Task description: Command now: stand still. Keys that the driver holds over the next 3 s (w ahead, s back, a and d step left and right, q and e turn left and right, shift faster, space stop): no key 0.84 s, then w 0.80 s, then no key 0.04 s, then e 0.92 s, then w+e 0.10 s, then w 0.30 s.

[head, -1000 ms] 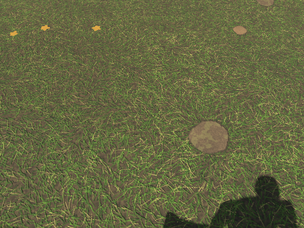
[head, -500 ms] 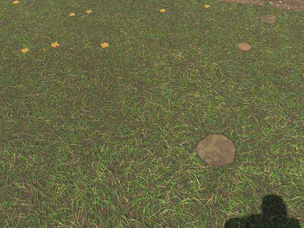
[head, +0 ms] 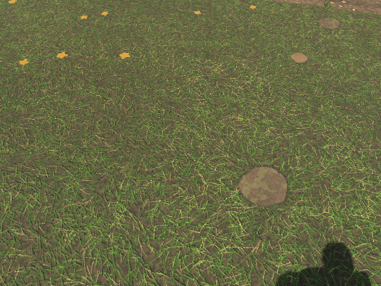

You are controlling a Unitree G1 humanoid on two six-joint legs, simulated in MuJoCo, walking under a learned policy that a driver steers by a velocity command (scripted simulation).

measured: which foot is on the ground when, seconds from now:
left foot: down 0.00-1.00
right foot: down 0.00-1.00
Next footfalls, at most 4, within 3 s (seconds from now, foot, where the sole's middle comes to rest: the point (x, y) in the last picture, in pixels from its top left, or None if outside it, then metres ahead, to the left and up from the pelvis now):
1.68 left None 0.54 0.17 -0.95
2.06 right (213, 254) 0.71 -0.06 -0.95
2.58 left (161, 246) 0.75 0.15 -0.95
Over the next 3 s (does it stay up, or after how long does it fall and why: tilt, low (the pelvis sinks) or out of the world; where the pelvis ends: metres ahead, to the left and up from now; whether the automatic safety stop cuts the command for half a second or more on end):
stays up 0.71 0.02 -0.17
